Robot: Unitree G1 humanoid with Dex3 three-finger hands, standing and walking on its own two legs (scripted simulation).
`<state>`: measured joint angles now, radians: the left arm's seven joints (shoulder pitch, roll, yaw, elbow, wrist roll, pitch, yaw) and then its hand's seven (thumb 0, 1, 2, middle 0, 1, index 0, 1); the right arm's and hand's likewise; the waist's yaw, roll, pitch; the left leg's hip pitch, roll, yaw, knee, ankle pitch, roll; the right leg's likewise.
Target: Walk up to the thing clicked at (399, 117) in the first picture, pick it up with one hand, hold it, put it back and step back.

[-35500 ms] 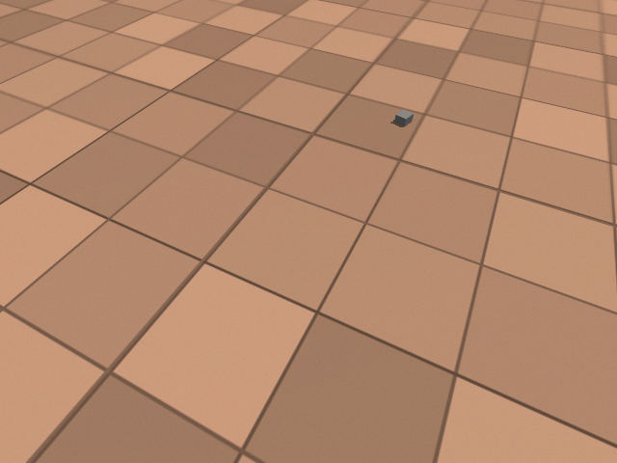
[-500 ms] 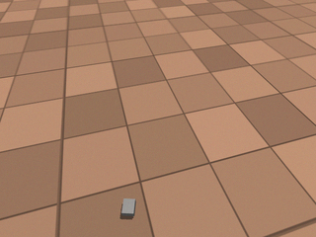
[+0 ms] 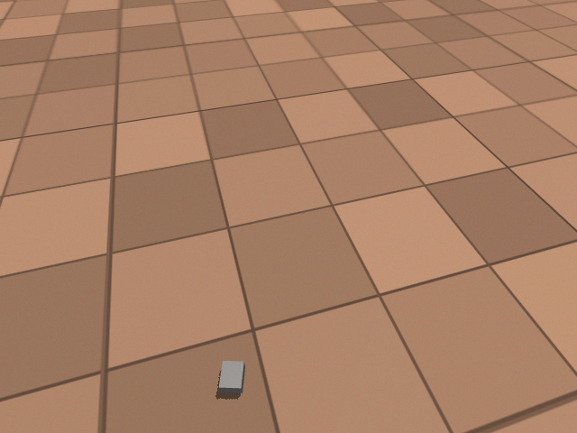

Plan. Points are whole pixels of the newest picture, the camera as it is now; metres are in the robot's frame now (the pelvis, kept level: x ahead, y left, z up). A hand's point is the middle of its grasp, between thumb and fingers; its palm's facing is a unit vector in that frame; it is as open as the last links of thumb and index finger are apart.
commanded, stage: stand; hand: left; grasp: from above
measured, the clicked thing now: (232, 376) +0.44 +0.18 -0.76
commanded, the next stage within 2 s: step back in 0.14 s
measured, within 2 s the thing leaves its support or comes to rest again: neither
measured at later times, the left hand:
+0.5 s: hand out of the picture +0.09 +0.33 -0.19, palm faces -0.01 -0.93 -0.37, open 7.4 cm
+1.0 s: hand out of the picture -0.03 +0.34 -0.17, palm faces -0.13 -0.90 -0.41, open 7.4 cm
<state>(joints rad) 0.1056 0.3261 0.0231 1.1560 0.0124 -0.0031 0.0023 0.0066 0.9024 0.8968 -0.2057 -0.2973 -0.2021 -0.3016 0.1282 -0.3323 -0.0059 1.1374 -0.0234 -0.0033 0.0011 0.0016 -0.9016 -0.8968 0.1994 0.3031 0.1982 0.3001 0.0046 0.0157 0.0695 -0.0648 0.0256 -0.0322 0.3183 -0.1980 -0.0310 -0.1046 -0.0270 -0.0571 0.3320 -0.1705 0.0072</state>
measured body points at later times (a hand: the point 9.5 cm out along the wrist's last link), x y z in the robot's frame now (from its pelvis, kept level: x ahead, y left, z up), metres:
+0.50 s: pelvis -0.05 +0.06 -0.03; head +0.02 +0.09 +0.41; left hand +0.09 +0.38 -0.16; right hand +0.01 -0.27 -0.14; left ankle -0.06 +0.15 -0.75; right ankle +0.00 -0.11 -0.73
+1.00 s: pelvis -0.15 +0.08 -0.03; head -0.10 +0.06 +0.41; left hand -0.03 +0.38 -0.14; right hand -0.06 -0.24 -0.15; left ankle -0.06 +0.15 -0.75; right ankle -0.18 -0.03 -0.75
